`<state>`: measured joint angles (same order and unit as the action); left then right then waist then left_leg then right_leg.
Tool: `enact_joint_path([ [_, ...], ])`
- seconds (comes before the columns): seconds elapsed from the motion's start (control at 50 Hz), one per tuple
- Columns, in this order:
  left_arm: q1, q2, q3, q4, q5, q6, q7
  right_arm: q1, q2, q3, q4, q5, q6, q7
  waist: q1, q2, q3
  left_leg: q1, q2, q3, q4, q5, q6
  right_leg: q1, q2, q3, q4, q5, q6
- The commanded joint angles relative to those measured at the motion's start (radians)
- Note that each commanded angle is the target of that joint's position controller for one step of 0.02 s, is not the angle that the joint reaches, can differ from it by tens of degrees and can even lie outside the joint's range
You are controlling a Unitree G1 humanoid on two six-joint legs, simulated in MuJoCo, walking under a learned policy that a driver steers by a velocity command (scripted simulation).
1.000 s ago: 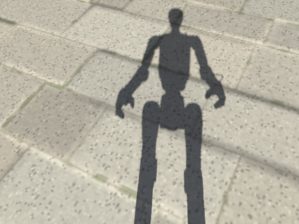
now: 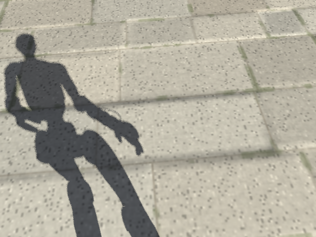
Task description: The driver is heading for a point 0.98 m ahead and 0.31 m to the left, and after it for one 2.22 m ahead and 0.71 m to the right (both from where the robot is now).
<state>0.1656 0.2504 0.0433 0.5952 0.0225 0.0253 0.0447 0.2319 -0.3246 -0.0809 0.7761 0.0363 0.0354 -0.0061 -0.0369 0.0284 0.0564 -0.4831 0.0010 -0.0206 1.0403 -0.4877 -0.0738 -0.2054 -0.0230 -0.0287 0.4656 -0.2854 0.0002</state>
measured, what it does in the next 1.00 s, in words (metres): walks ahead, turning left: left foot, then right foot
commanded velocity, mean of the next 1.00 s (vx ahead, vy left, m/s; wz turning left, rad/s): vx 0.40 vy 0.00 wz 0.52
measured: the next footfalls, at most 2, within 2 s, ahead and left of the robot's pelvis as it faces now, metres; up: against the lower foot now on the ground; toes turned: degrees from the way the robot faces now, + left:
left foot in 0.34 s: +0.16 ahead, +0.21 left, +0.00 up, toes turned +24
right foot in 0.92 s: +0.50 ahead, +0.24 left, +0.00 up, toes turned +33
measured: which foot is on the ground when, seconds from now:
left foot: up 0.00-0.32, down 0.34-0.92, up 0.94-1.00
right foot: down 0.00-0.36, up 0.38-0.90, down 0.92-1.00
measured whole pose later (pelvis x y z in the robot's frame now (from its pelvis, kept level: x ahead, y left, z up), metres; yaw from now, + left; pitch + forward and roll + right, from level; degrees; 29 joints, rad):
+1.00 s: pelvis +0.40 +0.26 -0.02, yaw +30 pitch +2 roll -2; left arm 0.21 0.32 0.05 0.71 0.02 -0.05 -0.05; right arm 0.37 -0.29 -0.03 0.77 -0.05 -0.05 0.00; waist 0.00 0.03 -0.01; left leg -0.19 -0.09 -0.05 1.12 -0.37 0.04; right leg -0.41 0.12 -0.03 0.62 -0.26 -0.12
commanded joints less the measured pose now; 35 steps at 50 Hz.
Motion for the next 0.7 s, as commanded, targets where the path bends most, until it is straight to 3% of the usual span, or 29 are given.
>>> enact_joint_path([
  [0.02, 0.037, 0.158, 0.058, -0.039, -0.019, -0.034, 0.008, -0.067, -0.074, -0.021, -0.113, -0.001, 0.010, 0.004, 0.076, -0.201, -0.079, -0.206, 0.087, 0.009, 0.103, 0.112, -0.026, 0.163, -0.275, 0.160, -0.235, 0.012, -0.188],
  [0.06, 0.078, 0.176, 0.066, -0.022, -0.024, -0.051, 0.009, -0.128, -0.069, -0.016, -0.161, 0.003, -0.002, 0.024, 0.109, -0.201, -0.058, -0.278, 0.101, 0.017, 0.037, 0.147, -0.011, 0.223, -0.307, 0.205, -0.303, -0.234, -0.180],
  [0.12, 0.099, 0.206, 0.082, -0.001, -0.021, -0.079, -0.002, -0.158, -0.051, -0.009, -0.197, 0.000, -0.023, 0.045, 0.114, -0.151, -0.034, -0.298, 0.122, 0.015, -0.073, 0.169, 0.029, 0.273, -0.337, 0.158, -0.336, -0.236, -0.167],
  [0.2, 0.097, 0.235, 0.100, 0.025, -0.030, -0.099, -0.027, -0.171, -0.033, 0.003, -0.225, 0.005, -0.029, 0.058, 0.097, -0.135, 0.023, -0.276, 0.149, 0.031, -0.142, 0.167, 0.072, 0.249, -0.355, 0.049, -0.364, -0.199, -0.154],
  [0.22, 0.135, 0.214, 0.084, 0.048, 0.046, -0.090, -0.041, -0.215, -0.065, -0.003, -0.239, -0.099, 0.004, 0.097, 0.106, -0.126, 0.007, -0.201, 0.108, 0.108, -0.193, 0.145, 0.096, 0.210, -0.334, -0.043, -0.350, -0.259, -0.110],
  [0.24, 0.137, 0.219, 0.085, 0.054, 0.046, -0.086, -0.044, -0.241, -0.065, -0.004, -0.252, -0.091, 0.011, 0.115, 0.115, -0.168, 0.022, -0.146, 0.100, 0.141, -0.220, 0.135, 0.114, 0.165, -0.314, -0.083, -0.345, -0.276, -0.091],
  [0.26, 0.101, 0.264, 0.108, 0.045, -0.045, -0.093, -0.043, -0.215, -0.032, 0.004, -0.246, 0.022, -0.010, 0.082, 0.098, -0.147, 0.082, -0.166, 0.129, 0.090, -0.194, 0.120, 0.114, 0.164, -0.323, -0.062, -0.329, -0.143, -0.117],
  [0.28, 0.085, 0.270, 0.106, 0.051, -0.062, -0.089, -0.049, -0.193, -0.030, 0.013, -0.247, 0.031, -0.015, 0.075, 0.073, -0.118, 0.086, -0.168, 0.128, 0.093, -0.221, 0.110, 0.126, 0.194, -0.339, -0.087, -0.294, -0.048, -0.118],
  [0.3, 0.044, 0.277, 0.109, 0.047, -0.062, -0.083, -0.055, -0.146, -0.048, 0.006, -0.237, 0.016, -0.013, 0.070, 0.035, -0.102, 0.066, -0.078, 0.093, 0.134, -0.279, 0.122, 0.138, 0.179, -0.327, -0.142, -0.213, 0.171, -0.102],
  [0.32, 0.006, 0.292, 0.114, 0.045, -0.067, -0.071, -0.057, -0.041, -0.083, -0.017, -0.210, 0.000, -0.011, 0.062, -0.036, -0.087, -0.014, 0.121, 0.013, 0.205, -0.367, 0.183, 0.153, 0.135, -0.286, -0.220, -0.027, 0.498, -0.065],
  [0.34, 0.034, 0.258, 0.105, 0.045, -0.071, -0.066, -0.059, 0.136, -0.170, -0.064, -0.153, -0.005, -0.007, 0.043, -0.108, -0.021, -0.139, 0.419, -0.082, 0.229, -0.400, 0.248, 0.191, 0.032, -0.218, -0.276, 0.272, 0.678, -0.015],
  [0.36, 0.048, 0.145, 0.069, 0.011, -0.022, -0.072, -0.057, 0.267, -0.293, -0.101, -0.122, 0.013, 0.002, 0.022, -0.120, 0.241, -0.138, 0.666, 0.049, -0.061, -0.480, 0.406, 0.265, -0.319, -0.126, -0.242, 0.660, -0.097, 0.072],
  [0.38, 0.051, 0.094, 0.041, -0.080, -0.012, -0.104, -0.049, 0.192, -0.421, -0.107, -0.204, -0.013, -0.020, 0.028, -0.032, 0.423, -0.313, 0.801, 0.315, -0.767, -0.702, 0.228, 0.499, -0.625, 0.063, -0.019, 0.976, -0.437, 0.109],
  [0.4, -0.054, 0.222, 0.064, -0.076, -0.047, -0.128, -0.044, 0.157, -0.313, -0.079, -0.242, -0.014, -0.051, 0.052, -0.103, 0.129, -0.304, 0.778, 0.358, -0.756, -0.792, 0.229, 0.471, -0.685, 0.020, 0.123, 0.986, -0.324, 0.084],
  [0.42, -0.092, 0.220, 0.060, -0.090, -0.063, -0.142, -0.041, 0.136, -0.267, -0.063, -0.230, -0.015, -0.069, 0.049, -0.067, 0.110, -0.193, 0.697, 0.339, -0.654, -0.773, 0.307, 0.446, -0.716, -0.003, 0.110, 0.925, -0.239, 0.053],
  [0.44, -0.063, 0.220, 0.060, -0.058, -0.035, -0.146, -0.029, 0.079, -0.228, -0.052, -0.235, -0.009, -0.077, 0.044, -0.022, 0.026, -0.134, 0.585, 0.286, -0.546, -0.734, 0.443, 0.400, -0.661, -0.044, 0.122, 0.848, -0.175, 0.042],
  [0.46, -0.028, 0.233, 0.067, -0.035, -0.008, -0.141, -0.024, 0.012, -0.205, -0.045, -0.246, -0.012, -0.074, 0.033, 0.024, 0.021, -0.119, 0.483, 0.248, -0.447, -0.703, 0.583, 0.369, -0.576, -0.071, 0.134, 0.773, -0.122, 0.044],
  [0.5, -0.004, 0.235, 0.072, -0.008, 0.000, -0.116, -0.030, -0.061, -0.199, -0.040, -0.269, -0.036, -0.065, 0.011, 0.068, 0.027, -0.110, 0.342, 0.195, -0.343, -0.705, 0.793, 0.343, -0.451, -0.060, 0.118, 0.705, -0.052, 0.053],
  [0.54, -0.014, 0.193, 0.056, 0.002, 0.010, -0.099, -0.031, -0.059, -0.207, -0.043, -0.257, -0.027, -0.058, -0.010, 0.075, -0.006, -0.122, 0.298, 0.138, -0.276, -0.685, 0.942, 0.323, -0.421, -0.014, 0.090, 0.617, 0.035, 0.075],
  [0.58, -0.064, 0.155, 0.039, -0.014, 0.011, -0.094, -0.030, -0.032, -0.206, -0.045, -0.237, -0.010, -0.041, -0.030, 0.061, 0.002, -0.134, 0.294, 0.092, -0.263, -0.653, 0.986, 0.288, -0.421, 0.039, 0.080, 0.500, 0.109, 0.091],
  [0.62, -0.129, 0.134, 0.027, -0.030, 0.000, -0.092, -0.035, -0.017, -0.196, -0.045, -0.226, 0.003, -0.018, -0.047, 0.041, 0.037, -0.146, 0.292, 0.054, -0.279, -0.622, 0.932, 0.233, -0.395, 0.087, 0.085, 0.363, 0.181, 0.094],
  [0.64, -0.130, 0.133, 0.024, -0.018, -0.006, -0.092, -0.042, -0.021, -0.181, -0.039, -0.221, 0.002, -0.011, -0.056, 0.037, 0.053, -0.157, 0.309, 0.056, -0.253, -0.614, 0.899, 0.205, -0.386, 0.085, 0.072, 0.291, 0.247, 0.093],
  [0.68, -0.180, 0.120, 0.014, -0.009, -0.009, -0.103, -0.064, 0.031, -0.144, -0.025, -0.193, -0.008, -0.007, -0.073, -0.016, 0.069, -0.161, 0.336, 0.068, -0.240, -0.610, 0.869, 0.165, -0.348, 0.068, 0.046, 0.178, 0.375, 0.082],
  [0.7, -0.206, 0.105, 0.007, -0.012, -0.012, -0.110, -0.076, 0.061, -0.126, -0.015, -0.171, -0.016, -0.012, -0.072, -0.035, 0.071, -0.167, 0.357, 0.094, -0.257, -0.628, 0.791, 0.175, -0.333, 0.049, 0.048, 0.159, 0.423, 0.071],
])
Keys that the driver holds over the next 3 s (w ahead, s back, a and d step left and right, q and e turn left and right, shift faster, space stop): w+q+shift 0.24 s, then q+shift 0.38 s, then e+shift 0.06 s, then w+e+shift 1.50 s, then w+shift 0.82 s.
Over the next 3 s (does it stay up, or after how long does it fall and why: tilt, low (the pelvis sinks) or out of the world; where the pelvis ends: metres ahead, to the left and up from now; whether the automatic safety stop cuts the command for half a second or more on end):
stays up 1.96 -0.12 -0.03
